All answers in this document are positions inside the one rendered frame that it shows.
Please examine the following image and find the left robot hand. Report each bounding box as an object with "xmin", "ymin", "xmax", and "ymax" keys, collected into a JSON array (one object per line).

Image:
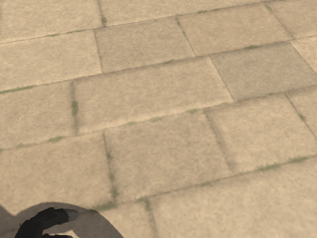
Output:
[{"xmin": 14, "ymin": 207, "xmax": 79, "ymax": 238}]

